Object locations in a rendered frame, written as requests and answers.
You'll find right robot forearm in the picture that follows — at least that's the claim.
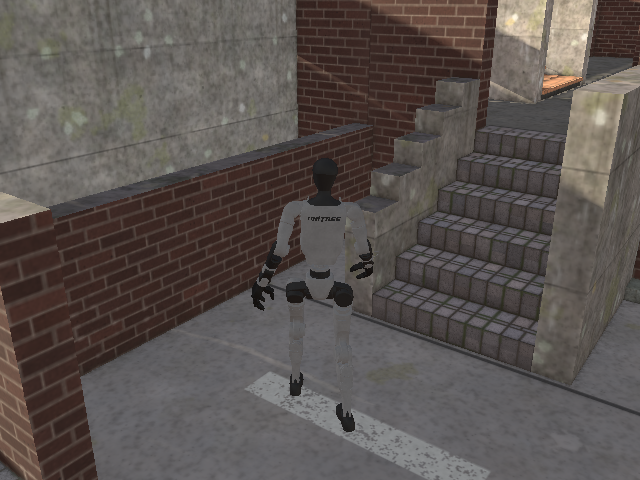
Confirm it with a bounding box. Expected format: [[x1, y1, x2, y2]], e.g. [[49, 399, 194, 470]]
[[359, 239, 374, 269]]

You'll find robot torso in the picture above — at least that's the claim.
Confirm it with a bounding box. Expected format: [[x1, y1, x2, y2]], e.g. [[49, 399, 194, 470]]
[[300, 196, 347, 300]]

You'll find left robot forearm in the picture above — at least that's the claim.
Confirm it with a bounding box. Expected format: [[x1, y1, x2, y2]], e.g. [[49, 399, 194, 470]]
[[256, 241, 282, 287]]

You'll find right robot upper arm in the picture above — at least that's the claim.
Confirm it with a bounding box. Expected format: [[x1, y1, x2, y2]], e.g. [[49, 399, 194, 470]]
[[344, 202, 370, 255]]

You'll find left robot hand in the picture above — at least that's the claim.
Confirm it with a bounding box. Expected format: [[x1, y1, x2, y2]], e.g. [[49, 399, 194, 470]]
[[251, 281, 274, 311]]

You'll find right robot hand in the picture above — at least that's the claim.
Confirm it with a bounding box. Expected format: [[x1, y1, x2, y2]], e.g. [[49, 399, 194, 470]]
[[350, 262, 373, 279]]

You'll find left robot foot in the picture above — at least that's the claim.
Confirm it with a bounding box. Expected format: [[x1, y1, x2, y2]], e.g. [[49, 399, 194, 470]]
[[289, 372, 304, 396]]

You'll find left robot upper arm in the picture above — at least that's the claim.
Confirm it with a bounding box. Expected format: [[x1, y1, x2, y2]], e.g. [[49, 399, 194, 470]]
[[273, 201, 303, 257]]

